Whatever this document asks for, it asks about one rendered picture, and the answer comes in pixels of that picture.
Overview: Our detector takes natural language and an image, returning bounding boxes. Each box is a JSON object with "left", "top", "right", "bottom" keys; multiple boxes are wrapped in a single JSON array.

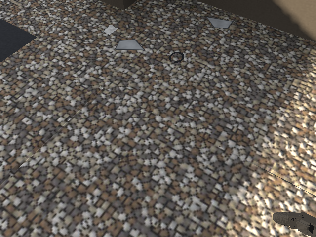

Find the right robot hand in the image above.
[{"left": 273, "top": 211, "right": 316, "bottom": 237}]

